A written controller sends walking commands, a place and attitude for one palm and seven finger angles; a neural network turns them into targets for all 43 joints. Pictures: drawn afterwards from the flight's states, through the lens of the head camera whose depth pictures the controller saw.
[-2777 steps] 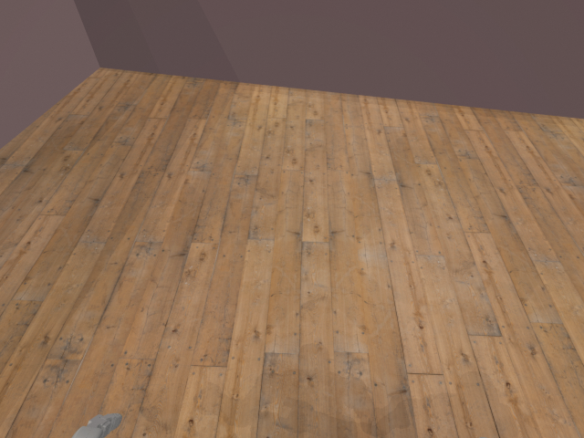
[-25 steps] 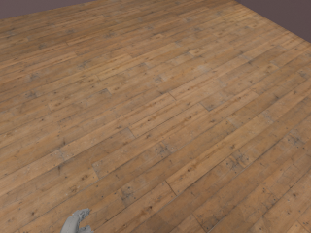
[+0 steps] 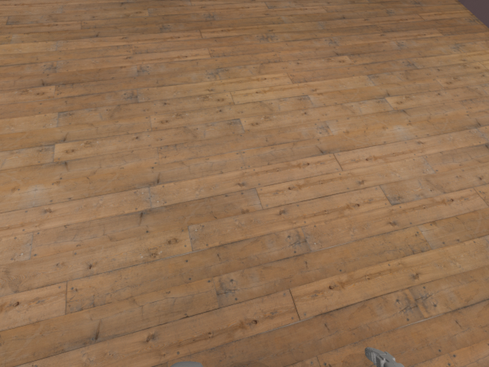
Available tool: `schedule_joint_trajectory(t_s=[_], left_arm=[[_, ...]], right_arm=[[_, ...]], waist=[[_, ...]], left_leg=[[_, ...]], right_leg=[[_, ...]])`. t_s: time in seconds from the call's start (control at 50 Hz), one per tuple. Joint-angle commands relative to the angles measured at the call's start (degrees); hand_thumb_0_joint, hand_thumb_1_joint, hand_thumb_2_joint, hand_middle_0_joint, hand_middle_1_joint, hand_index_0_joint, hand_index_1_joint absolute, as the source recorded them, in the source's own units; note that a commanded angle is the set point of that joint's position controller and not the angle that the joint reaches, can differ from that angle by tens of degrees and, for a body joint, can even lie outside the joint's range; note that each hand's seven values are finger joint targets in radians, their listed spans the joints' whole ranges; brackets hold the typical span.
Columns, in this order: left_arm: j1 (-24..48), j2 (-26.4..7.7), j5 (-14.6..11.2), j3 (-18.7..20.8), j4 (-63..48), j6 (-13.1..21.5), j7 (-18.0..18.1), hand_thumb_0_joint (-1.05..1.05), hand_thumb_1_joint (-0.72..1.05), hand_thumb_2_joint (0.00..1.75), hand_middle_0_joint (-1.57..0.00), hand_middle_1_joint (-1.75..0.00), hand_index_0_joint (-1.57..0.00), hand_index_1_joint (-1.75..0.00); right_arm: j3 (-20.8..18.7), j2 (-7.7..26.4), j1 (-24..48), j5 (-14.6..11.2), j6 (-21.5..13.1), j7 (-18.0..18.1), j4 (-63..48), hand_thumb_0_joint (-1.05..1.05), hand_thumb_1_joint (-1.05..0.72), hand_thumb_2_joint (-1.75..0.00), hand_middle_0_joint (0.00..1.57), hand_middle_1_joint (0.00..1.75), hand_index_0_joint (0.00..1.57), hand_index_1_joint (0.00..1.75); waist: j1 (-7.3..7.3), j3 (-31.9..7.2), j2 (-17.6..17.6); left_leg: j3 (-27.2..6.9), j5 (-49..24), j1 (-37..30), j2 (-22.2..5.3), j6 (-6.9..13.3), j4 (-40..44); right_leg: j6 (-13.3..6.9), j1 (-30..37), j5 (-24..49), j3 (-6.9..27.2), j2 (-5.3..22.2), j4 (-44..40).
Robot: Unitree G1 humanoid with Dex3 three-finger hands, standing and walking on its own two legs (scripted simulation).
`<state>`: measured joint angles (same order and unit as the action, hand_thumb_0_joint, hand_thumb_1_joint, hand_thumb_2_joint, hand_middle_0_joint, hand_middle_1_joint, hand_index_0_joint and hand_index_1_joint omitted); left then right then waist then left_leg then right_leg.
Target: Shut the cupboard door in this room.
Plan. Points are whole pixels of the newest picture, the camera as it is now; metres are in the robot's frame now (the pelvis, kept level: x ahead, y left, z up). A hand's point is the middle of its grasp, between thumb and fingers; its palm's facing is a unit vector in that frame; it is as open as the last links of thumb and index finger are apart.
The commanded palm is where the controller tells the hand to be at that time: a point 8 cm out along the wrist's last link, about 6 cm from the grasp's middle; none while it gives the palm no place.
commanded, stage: turn or walk to find it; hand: left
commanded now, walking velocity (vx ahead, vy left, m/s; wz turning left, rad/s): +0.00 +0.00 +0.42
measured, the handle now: out of the picture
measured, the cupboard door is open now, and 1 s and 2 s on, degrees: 42 42 42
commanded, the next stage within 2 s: none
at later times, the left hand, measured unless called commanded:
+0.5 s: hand (146, 363) +0.13 +0.18 -0.13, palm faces +0.17 -0.95 -0.28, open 7.3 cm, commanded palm none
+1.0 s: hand out of the picture -0.06 +0.21 -0.18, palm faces +0.47 -0.85 -0.24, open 7.4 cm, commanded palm none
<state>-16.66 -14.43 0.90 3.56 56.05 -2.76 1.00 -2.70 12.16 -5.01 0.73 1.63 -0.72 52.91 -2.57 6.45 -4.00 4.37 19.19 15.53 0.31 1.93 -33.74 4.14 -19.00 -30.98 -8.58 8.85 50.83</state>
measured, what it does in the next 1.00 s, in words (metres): steps on the spot, turning left: right foot, then left foot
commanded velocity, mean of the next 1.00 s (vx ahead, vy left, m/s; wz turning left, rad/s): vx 0.00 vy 0.00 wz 0.42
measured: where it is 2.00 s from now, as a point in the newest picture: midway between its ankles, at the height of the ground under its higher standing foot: outside the picture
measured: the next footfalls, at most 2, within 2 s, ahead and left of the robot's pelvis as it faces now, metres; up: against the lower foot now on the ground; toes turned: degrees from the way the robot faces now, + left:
right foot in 0.42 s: +0.09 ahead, -0.14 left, +0.00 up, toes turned +5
left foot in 0.88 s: +0.01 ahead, +0.10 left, +0.00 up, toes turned +28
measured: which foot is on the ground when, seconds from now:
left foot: down 0.00-0.42, up 0.44-0.86, down 0.88-1.00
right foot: up 0.00-0.40, down 0.42-0.90, up 0.92-1.00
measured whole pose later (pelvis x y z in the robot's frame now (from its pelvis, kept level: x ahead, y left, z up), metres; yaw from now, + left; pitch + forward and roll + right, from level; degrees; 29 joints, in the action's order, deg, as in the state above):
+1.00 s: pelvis +0.02 +0.01 +0.01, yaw +25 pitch +1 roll -1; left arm -14.9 -15.3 1.0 4.2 56.9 -3.8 1.1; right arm -2.4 11.5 -6.2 1.0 1.2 0.0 52.4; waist -2.2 4.9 -2.8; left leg 3.3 18.5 14.8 -0.7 2.6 -32.4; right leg 4.5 -24.0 -30.0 -6.0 7.4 59.1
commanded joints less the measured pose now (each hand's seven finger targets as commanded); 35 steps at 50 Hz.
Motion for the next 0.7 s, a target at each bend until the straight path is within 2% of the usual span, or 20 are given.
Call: schedule_joint_trajectory(t_s=[0.0,0.02,0.04,0.08,0.22,0.3,0.34,0.36,0.38,0.4,0.42,0.44,0.46,0.48,0.52,0.56,0.68], left_arm=[[6.6,-4.88,-0.29,1.09,-6.11,1.44,0.15,0.0,0.9,0.9,-0.2,-0.3,-0.2,-0.3],[5.8,-4.75,-0.23,1.12,-5.48,1.21,-0.17,0.0,0.9,0.9,-0.2,-0.3,-0.2,-0.3],[5.21,-4.53,-0.14,1.2,-5.06,1.21,-0.49,0.0,0.9,0.9,-0.2,-0.3,-0.2,-0.3],[4.27,-3.97,-0.19,1.12,-4.86,1.0,-0.62,0.0,0.9,0.9,-0.2,-0.3,-0.2,-0.3],[10.5,-2.97,-0.35,0.5,-8.07,1.04,-0.46,0.0,0.9,0.9,-0.2,-0.3,-0.2,-0.3],[10.38,-2.49,-0.71,0.35,-8.9,1.65,-0.35,0.0,0.9,0.9,-0.2,-0.3,-0.2,-0.3],[8.32,-2.95,-0.83,0.54,-8.58,2.3,-0.3,0.0,0.9,0.9,-0.2,-0.3,-0.2,-0.3],[5.83,-3.33,-0.88,0.73,-8.02,2.83,-0.23,0.0,0.9,0.9,-0.2,-0.3,-0.2,-0.3],[3.43,-5.77,-0.54,1.17,-7.4,3.55,0.01,0.0,0.9,0.9,-0.2,-0.3,-0.2,-0.3],[0.63,-11.07,0.42,2.23,-6.86,4.09,0.65,0.0,0.9,0.9,-0.2,-0.3,-0.2,-0.3],[-0.14,-12.54,0.18,2.41,-7.07,3.81,0.7,0.0,0.9,0.9,-0.2,-0.3,-0.2,-0.3],[2.39,-10.17,-0.05,2.01,-7.81,3.56,1.04,0.0,0.9,0.9,-0.2,-0.3,-0.2,-0.3],[5.2,-8.48,-0.04,1.86,-8.26,3.79,1.16,0.0,0.9,0.9,-0.2,-0.3,-0.2,-0.3],[7.6,-7.22,-0.15,1.5,-8.83,3.58,0.99,0.0,0.9,0.9,-0.2,-0.3,-0.2,-0.3],[7.84,-5.67,-0.15,1.09,-9.31,3.81,0.78,0.0,0.9,0.9,-0.2,-0.3,-0.2,-0.3],[6.01,-5.6,0.04,1.23,-8.8,4.0,0.81,0.0,0.9,0.9,-0.2,-0.3,-0.2,-0.3],[0.96,-7.87,0.63,2.08,-6.5,3.64,0.74,0.0,0.9,0.9,-0.2,-0.3,-0.2,-0.3]], right_arm=[[-3.06,11.53,-6.64,0.26,-0.83,2.28,-1.23,0.0,-0.9,-0.9,0.2,0.3,0.2,0.3],[-2.67,10.81,-5.17,0.3,-0.93,2.34,-1.49,0.0,-0.9,-0.9,0.2,0.3,0.2,0.3],[-2.38,10.3,-5.07,0.24,-1.16,2.35,-1.71,0.0,-0.9,-0.9,0.2,0.3,0.2,0.3],[-2.34,10.02,-5.64,0.18,-1.49,2.27,-1.79,0.0,-0.9,-0.9,0.2,0.3,0.2,0.3],[-2.96,10.55,-8.59,0.55,-1.22,1.83,-1.69,0.0,-0.9,-0.9,0.2,0.3,0.2,0.3],[-3.37,10.73,-7.73,0.79,-0.88,1.73,-2.36,0.0,-0.9,-0.9,0.2,0.3,0.2,0.3],[-3.53,10.43,-7.57,0.63,-0.76,1.59,-2.31,0.0,-0.9,-0.9,0.2,0.3,0.2,0.3],[-3.49,10.09,-7.27,0.38,-0.76,1.52,-2.52,0.0,-0.9,-0.9,0.2,0.3,0.2,0.3],[-3.35,8.17,-8.02,-0.06,-0.92,1.14,-2.61,0.0,-0.9,-0.9,0.2,0.3,0.2,0.3],[-2.63,4.06,-9.03,-0.48,-1.11,0.78,-3.4,0.0,-0.9,-0.9,0.2,0.3,0.2,0.3],[-3.04,5.26,-8.51,-0.27,-0.4,1.2,-4.48,0.0,-0.9,-0.9,0.2,0.3,0.2,0.3],[-3.28,5.78,-8.42,-0.01,0.38,1.25,-3.91,0.0,-0.9,-0.9,0.2,0.3,0.2,0.3],[-3.33,5.75,-8.8,0.16,1.03,0.89,-2.19,0.0,-0.9,-0.9,0.2,0.3,0.2,0.3],[-3.57,5.91,-9.83,0.28,1.4,0.5,-0.87,0.0,-0.9,-0.9,0.2,0.3,0.2,0.3],[-3.31,5.53,-10.5,0.44,1.54,-0.09,-0.15,0.0,-0.9,-0.9,0.2,0.3,0.2,0.3],[-3.1,4.89,-9.43,0.38,1.69,-0.33,0.12,0.0,-0.9,-0.9,0.2,0.3,0.2,0.3],[-2.11,3.67,-3.29,0.15,1.58,-0.51,-1.19,0.0,-0.9,-0.9,0.2,0.3,0.2,0.3]], waist=[[5.33,-8.71,17.18],[4.11,-7.22,15.38],[3.58,-7.13,13.1],[2.96,-7.61,11.49],[4.36,-6.79,13.51],[3.83,-7.79,15.49],[2.71,-8.69,13.71],[1.18,-9.97,12.02],[0.45,-12.15,6.62],[-0.58,-14.96,-9.02],[-0.67,-14.0,-10.83],[0.39,-10.3,-3.87],[1.55,-8.78,-7.86],[2.83,-7.7,-6.74],[3.28,-7.17,-7.31],[2.82,-6.91,-6.94],[0.44,-5.63,-7.18]], left_leg=[[-17.44,-45.85,-13.81,-18.58,10.17,11.68],[-15.26,-43.61,-12.06,-16.5,8.67,12.02],[-14.41,-41.87,-11.81,-15.34,7.64,12.31],[-13.47,-40.21,-11.77,-14.1,6.86,13.12],[-17.57,-37.58,-10.37,-13.72,7.57,12.65],[-20.64,-38.54,-7.37,-12.95,7.16,10.22],[-21.25,-36.99,-5.04,-11.49,5.58,7.42],[-20.55,-31.7,-2.62,-9.75,3.72,4.57],[-18.45,-22.0,2.59,-6.7,0.7,0.0],[-9.69,3.44,14.06,1.07,-3.41,-13.18],[-8.27,19.19,15.46,2.31,-4.38,-25.05],[-10.5,15.54,15.14,0.27,-4.27,-31.7],[-10.94,12.41,15.32,-1.06,-4.6,-35.29],[-9.64,8.13,15.62,-1.38,-5.16,-38.29],[-7.98,3.31,15.96,-1.79,-5.81,-38.73],[-6.66,2.19,15.61,-2.03,-6.41,-35.56],[-2.48,5.7,12.44,-2.17,-6.68,-20.6]], right_leg=[[0.82,-13.85,-0.02,7.36,-0.78,14.99],[0.9,-13.32,2.65,7.15,-1.35,15.06],[1.0,-12.91,4.55,6.45,-1.88,14.72],[1.52,-12.72,7.25,6.12,-2.62,13.49],[2.15,-10.34,6.69,5.59,-4.37,2.4],[1.29,-3.13,7.42,4.48,-6.66,-8.03],[0.63,3.12,13.71,3.99,-7.77,-17.17],[0.61,8.82,20.72,4.16,-6.84,-25.15],[-0.49,17.44,27.72,7.76,-2.1,-30.55],[-5.94,27.26,40.46,21.02,13.34,-30.74],[-12.16,20.7,48.91,26.0,21.59,-30.55],[-13.56,15.83,47.4,21.0,19.77,-30.86],[-12.16,12.39,41.83,18.44,16.28,-31.86],[-10.73,11.52,36.91,14.79,12.96,-32.03],[-9.09,11.36,36.54,9.41,9.84,-32.03],[-8.63,12.26,37.54,7.03,9.3,-32.15],[-10.44,13.83,39.72,4.48,11.21,-31.34]])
